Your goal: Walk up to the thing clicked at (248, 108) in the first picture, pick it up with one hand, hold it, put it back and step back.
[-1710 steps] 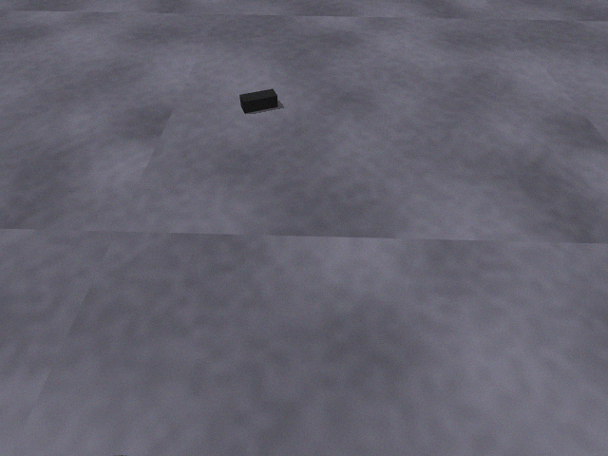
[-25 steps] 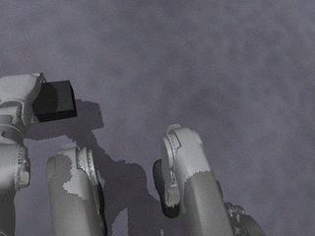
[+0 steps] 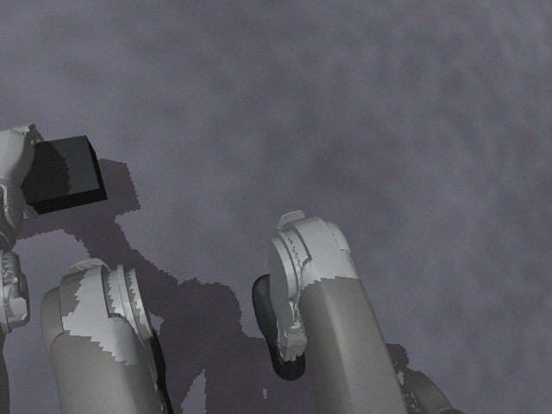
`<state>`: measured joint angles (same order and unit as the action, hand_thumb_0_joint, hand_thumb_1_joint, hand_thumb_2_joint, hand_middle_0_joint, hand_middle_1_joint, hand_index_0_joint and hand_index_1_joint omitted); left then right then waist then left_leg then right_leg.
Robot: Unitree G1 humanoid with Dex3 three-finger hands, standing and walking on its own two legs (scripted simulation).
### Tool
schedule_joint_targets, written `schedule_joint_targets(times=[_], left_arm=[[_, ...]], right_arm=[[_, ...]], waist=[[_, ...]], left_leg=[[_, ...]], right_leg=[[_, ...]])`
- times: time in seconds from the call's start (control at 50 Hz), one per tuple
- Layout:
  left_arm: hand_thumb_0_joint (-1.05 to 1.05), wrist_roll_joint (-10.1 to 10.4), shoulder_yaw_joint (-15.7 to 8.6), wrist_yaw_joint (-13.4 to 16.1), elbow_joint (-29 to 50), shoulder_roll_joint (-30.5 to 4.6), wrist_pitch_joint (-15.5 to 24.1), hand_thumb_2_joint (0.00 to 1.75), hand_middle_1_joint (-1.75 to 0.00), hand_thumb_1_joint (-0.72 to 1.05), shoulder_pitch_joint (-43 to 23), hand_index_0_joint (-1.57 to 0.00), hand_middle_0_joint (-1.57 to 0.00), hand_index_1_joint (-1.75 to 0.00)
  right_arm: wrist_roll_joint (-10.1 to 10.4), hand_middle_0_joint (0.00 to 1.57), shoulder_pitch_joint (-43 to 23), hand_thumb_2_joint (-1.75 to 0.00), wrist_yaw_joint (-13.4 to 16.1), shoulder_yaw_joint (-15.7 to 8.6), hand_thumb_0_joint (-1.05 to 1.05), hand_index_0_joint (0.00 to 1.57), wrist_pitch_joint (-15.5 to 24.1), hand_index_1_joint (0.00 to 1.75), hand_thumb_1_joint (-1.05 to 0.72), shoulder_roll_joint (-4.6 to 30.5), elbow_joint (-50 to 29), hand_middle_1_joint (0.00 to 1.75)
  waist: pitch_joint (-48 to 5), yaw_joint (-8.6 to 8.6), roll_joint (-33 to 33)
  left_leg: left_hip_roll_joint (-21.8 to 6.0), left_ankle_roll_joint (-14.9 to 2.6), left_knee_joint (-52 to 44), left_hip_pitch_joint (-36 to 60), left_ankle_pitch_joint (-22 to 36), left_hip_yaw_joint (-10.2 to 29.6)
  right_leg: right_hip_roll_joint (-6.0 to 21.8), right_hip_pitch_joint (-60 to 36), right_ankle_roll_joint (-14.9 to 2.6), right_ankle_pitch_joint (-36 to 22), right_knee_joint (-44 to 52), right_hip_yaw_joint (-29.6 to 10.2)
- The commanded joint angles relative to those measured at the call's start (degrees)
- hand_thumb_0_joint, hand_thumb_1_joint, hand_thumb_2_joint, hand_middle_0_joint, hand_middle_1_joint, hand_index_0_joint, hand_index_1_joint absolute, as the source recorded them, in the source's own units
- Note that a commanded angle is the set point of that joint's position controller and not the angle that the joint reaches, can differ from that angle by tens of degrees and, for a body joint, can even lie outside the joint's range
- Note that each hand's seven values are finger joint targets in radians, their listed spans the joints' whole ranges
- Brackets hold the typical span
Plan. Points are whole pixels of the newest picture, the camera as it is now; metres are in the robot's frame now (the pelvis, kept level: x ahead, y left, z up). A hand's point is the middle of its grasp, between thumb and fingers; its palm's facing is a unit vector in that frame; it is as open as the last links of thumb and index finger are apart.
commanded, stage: rest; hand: left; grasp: from above
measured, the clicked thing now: (20, 183) +0.45 +0.28 -0.25
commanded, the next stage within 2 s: open in 0.50 s
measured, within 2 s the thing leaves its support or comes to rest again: rests again in 0.92 s
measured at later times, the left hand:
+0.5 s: hand (17, 183) +0.45 +0.28 -0.23, palm faces -0.45 -0.11 -0.89, open 11.6 cm
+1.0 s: hand (20, 183) +0.45 +0.27 -0.24, palm faces -0.44 -0.10 -0.89, open 12.6 cm
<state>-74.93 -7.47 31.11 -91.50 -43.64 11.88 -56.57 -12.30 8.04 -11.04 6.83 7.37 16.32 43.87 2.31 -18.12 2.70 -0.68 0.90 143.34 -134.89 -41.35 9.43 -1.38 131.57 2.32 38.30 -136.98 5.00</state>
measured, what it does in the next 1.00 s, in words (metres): stands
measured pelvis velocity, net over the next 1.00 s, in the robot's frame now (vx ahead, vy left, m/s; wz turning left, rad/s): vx -0.01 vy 0.01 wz -0.06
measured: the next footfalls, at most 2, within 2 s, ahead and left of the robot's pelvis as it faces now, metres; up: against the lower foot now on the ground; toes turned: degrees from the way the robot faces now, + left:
none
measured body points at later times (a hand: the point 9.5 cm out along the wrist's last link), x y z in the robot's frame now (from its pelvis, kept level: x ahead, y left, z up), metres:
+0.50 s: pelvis +0.00 +0.00 -0.01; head +0.26 +0.09 +0.34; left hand +0.47 +0.28 -0.18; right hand +0.02 -0.27 -0.08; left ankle +0.06 +0.13 -0.27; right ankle +0.10 -0.12 -0.27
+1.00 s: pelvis -0.01 +0.01 -0.01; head +0.26 +0.10 +0.34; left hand +0.47 +0.28 -0.19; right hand +0.01 -0.25 -0.07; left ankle +0.06 +0.13 -0.27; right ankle +0.10 -0.12 -0.27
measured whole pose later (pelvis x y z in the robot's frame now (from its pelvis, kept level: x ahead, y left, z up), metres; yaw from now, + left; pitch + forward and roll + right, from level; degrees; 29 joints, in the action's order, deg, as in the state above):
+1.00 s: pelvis -0.01 +0.01 -0.01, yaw -3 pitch +28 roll -12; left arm -76.8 -7.0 37.7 -101.3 -52.2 13.6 -59.3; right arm -16.2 7.5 -16.1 13.3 13.9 18.8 42.1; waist 6.7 -21.8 6.1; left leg -0.7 0.4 146.7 -134.4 -41.3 13.1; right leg -2.5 129.4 3.2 36.8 -137.0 8.0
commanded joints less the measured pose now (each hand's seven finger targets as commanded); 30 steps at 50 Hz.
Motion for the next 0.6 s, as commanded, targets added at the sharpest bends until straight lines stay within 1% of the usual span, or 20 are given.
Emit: schedule_joint_targets(times=[0.0,0.02,0.04,0.06,0.08,0.12,0.14,0.18,0.22,0.26,0.28,0.34,0.36,0.38,0.4,0.44,0.5,0.52,0.56,0.58], left_arm=[[0.0,0.1,-2.3,3.4,7.1,-16.1,0.5,1.15,-0.92,0.6,-19.1,-0.95,-0.96,-0.92],[0.0,0.1,-4.5,4.0,6.9,-18.6,0.6,1.16,-0.92,0.6,-17.3,-0.94,-0.95,-0.93],[0.0,-0.2,-2.7,3.9,6.0,-16.5,0.7,1.15,-0.92,0.6,-17.6,-0.95,-0.95,-0.93],[0.0,-0.8,-3.5,4.0,6.0,-17.4,0.7,1.15,-0.93,0.61,-18.0,-0.95,-0.96,-0.93],[0.0,-0.9,-2.5,4.0,5.9,-16.7,0.9,1.17,-0.92,0.62,-18.5,-0.96,-0.97,-0.93],[0.0,-0.6,-3.7,4.4,6.2,-18.1,1.0,1.17,-0.93,0.63,-17.0,-0.97,-0.98,-0.94],[0.0,-0.7,-2.6,4.3,5.6,-16.9,1.1,1.17,-0.93,0.63,-18.3,-0.97,-0.97,-0.94],[0.0,-0.8,-2.7,4.8,5.3,-18.2,1.4,1.15,-0.93,0.65,-19.0,-0.99,-0.99,-0.93],[0.0,-0.6,-2.2,5.2,5.3,-17.1,1.7,1.13,-0.91,0.64,-18.3,-0.97,-0.98,-0.92],[0.0,-1.2,-2.7,5.7,5.1,-19.0,1.7,1.12,-0.92,0.65,-18.2,-0.98,-0.98,-0.92],[0.0,-1.4,-2.9,5.8,3.0,-18.9,1.5,1.11,-0.91,0.65,-18.1,-0.98,-0.98,-0.91],[0.0,-1.1,-2.3,6.4,1.1,-18.6,1.7,1.11,-0.91,0.61,-19.1,-0.95,-0.95,-0.91],[0.0,-1.0,-3.1,6.6,0.1,-19.1,1.6,1.14,-0.91,0.59,-17.8,-0.93,-0.94,-0.92],[0.0,-1.1,-1.5,6.5,0.5,-17.8,1.7,1.13,-0.9,0.6,-18.8,-0.94,-0.95,-0.91],[0.0,-0.9,-3.0,6.9,-0.2,-19.8,1.8,1.12,-0.9,0.59,-17.8,-0.94,-0.95,-0.91],[0.0,-1.3,-1.3,6.6,-1.7,-18.3,1.8,1.09,-0.91,0.61,-19.5,-0.95,-0.95,-0.91],[0.0,-1.1,-1.7,7.0,-3.0,-19.5,2.0,1.08,-0.89,0.61,-18.5,-0.95,-0.95,-0.89],[0.0,-0.9,0.5,6.9,-3.3,-17.5,2.2,1.06,-0.89,0.61,-20.1,-0.95,-0.95,-0.89],[0.0,-1.2,-0.7,7.2,-3.7,-19.9,2.4,1.06,-0.9,0.59,-19.5,-0.93,-0.93,-0.9],[0.0,-1.1,0.4,7.1,-4.1,-18.7,2.4,1.05,-0.89,0.57,-19.4,-0.92,-0.92,-0.89]], right_arm=[[-0.4,0.2,12.3,-0.89,0.2,-4.5,0.0,0.2,1.0,0.3,-0.89,17.0,-0.6,0.3],[-0.4,0.2,12.9,-0.89,0.2,-4.6,0.0,0.2,0.8,0.3,-0.89,17.2,-0.1,0.3],[-0.4,0.2,12.4,-0.9,-0.1,-4.4,0.0,0.2,1.1,0.3,-0.89,17.2,-0.9,0.3],[-0.9,0.2,13.0,-0.89,-0.4,-4.5,0.0,0.2,1.2,0.3,-0.89,16.9,0.1,0.3],[-1.1,0.2,12.4,-0.9,-0.6,-4.1,0.0,0.2,1.4,0.3,-0.89,17.1,-0.7,0.3],[-1.0,0.2,12.4,-0.9,-0.7,-4.2,0.0,0.2,1.4,0.3,-0.89,17.5,-0.4,0.3],[-1.4,0.2,12.4,-0.9,-0.9,-3.9,0.0,0.2,1.8,0.3,-0.89,17.9,-0.7,0.3],[-1.6,0.2,11.6,-0.9,-1.2,-3.5,0.0,0.2,2.1,0.3,-0.89,17.7,-0.5,0.3],[-1.6,0.2,11.6,-0.9,-1.4,-3.4,0.0,0.2,2.5,0.3,-0.89,18.2,-0.9,0.3],[-1.9,0.2,11.5,-0.9,-1.6,-3.1,0.0,0.2,2.8,0.3,-0.89,18.6,-0.8,0.3],[-2.3,0.2,12.3,-0.9,-1.8,-3.0,0.0,0.2,2.9,0.3,-0.89,18.6,-0.1,0.3],[-2.4,0.2,11.6,-0.9,-2.2,-2.5,0.0,0.2,3.1,0.3,-0.89,18.6,0.0,0.3],[-2.3,0.2,12.0,-0.9,-2.0,-2.5,0.0,0.2,3.2,0.3,-0.89,19.2,0.1,0.3],[-2.5,0.2,11.3,-0.9,-2.2,-2.1,0.0,0.2,3.4,0.3,-0.89,19.0,-0.7,0.3],[-2.7,0.2,11.8,-0.9,-2.2,-2.0,0.0,0.2,3.3,0.3,-0.89,19.1,0.1,0.3],[-2.8,0.2,11.7,-0.9,-2.7,-1.6,0.0,0.2,3.8,0.3,-0.89,19.3,-0.2,0.3],[-2.8,0.2,11.3,-0.9,-2.6,-1.1,0.0,0.2,4.2,0.3,-0.89,20.0,-0.5,0.3],[-2.8,0.2,10.4,-0.9,-2.8,-0.8,0.0,0.2,4.5,0.3,-0.9,19.6,-1.1,0.3],[-2.7,0.2,10.8,-0.9,-2.8,-0.4,0.0,0.2,4.8,0.3,-0.9,20.1,-0.8,0.3],[-2.7,0.2,10.1,-0.9,-2.8,-0.4,0.0,0.2,4.9,0.3,-0.89,19.9,-1.1,0.3]], waist=[[-40.2,-1.6,-22.3],[-41.0,-0.68,-23.0],[-39.7,-1.33,-23.0],[-39.9,-1.9,-23.9],[-38.9,-2.11,-24.0],[-40.3,-1.62,-24.7],[-38.5,-2.98,-24.6],[-37.7,-3.01,-24.3],[-37.4,-2.79,-24.3],[-37.5,-2.84,-25.7],[-36.9,-3.94,-24.8],[-34.5,-4.41,-22.7],[-33.9,-3.85,-22.5],[-34.0,-4.37,-23.4],[-34.9,-4.09,-22.7],[-33.0,-5.66,-22.0],[-32.6,-5.23,-22.1],[-31.8,-5.78,-21.8],[-31.1,-5.72,-20.9],[-31.1,-5.54,-20.9]], left_leg=[[0.5,-2.03,-12.8,28.6,14.5,-6.0],[0.4,-1.98,-13.3,28.3,14.1,-5.8],[0.6,-1.68,-13.1,28.4,14.2,-5.8],[0.4,-1.74,-12.6,29.3,14.3,-5.8],[0.4,-1.67,-12.6,28.6,13.6,-5.7],[0.3,-1.72,-12.8,29.7,14.4,-5.4],[0.4,-1.62,-12.1,29.3,14.7,-5.4],[0.1,-1.79,-11.7,27.7,12.5,-5.1],[0.2,-1.61,-12.5,28.1,12.6,-4.8],[0.1,-1.46,-12.6,29.6,12.9,-4.5],[0.0,-1.62,-11.6,29.0,13.2,-4.6],[0.0,-1.95,-11.4,25.8,11.1,-4.4],[0.1,-1.89,-11.9,25.9,11.5,-4.3],[0.1,-1.88,-11.9,26.3,11.6,-4.2],[-0.2,-1.94,-11.8,26.4,12.2,-4.1],[-0.1,-2.09,-10.8,25.4,11.6,-4.1],[-0.1,-1.94,-12.0,26.0,10.9,-3.6],[-0.3,-2.01,-11.4,25.2,9.9,-3.5],[-0.2,-2.15,-11.4,24.4,9.4,-3.4],[-0.3,-2.18,-11.3,23.7,8.8,-3.4]], right_leg=[[-2.0,-22.0,-3.84,-15.9,12.1,6.7],[-2.2,-23.1,-3.91,-15.6,12.1,6.7],[-2.0,-21.8,-4.2,-15.3,11.5,6.9],[-2.2,-22.0,-4.0,-16.0,11.2,7.0],[-2.2,-21.1,-4.05,-15.1,11.2,7.3],[-2.3,-22.4,-3.95,-15.9,11.2,7.3],[-2.1,-21.4,-3.88,-16.1,10.8,7.7],[-2.5,-21.2,-3.98,-14.6,11.0,7.6],[-2.4,-21.0,-3.97,-14.3,11.3,8.1],[-2.5,-20.5,-3.86,-14.5,10.7,8.4],[-2.5,-21.0,-3.65,-15.3,10.6,8.3],[-2.7,-20.9,-3.68,-13.9,11.2,8.2],[-2.6,-20.5,-3.64,-14.0,11.5,8.6],[-2.7,-20.5,-3.64,-14.0,11.3,8.5],[-2.9,-22.1,-3.57,-14.7,11.6,8.5],[-2.8,-21.3,-3.36,-14.6,11.0,8.5],[-2.9,-21.1,-3.46,-13.4,11.7,9.1],[-3.1,-20.9,-3.48,-12.9,11.6,8.8],[-2.9,-20.9,-3.32,-12.5,11.9,9.1],[-3.2,-21.4,-3.42,-12.0,11.9,8.7]])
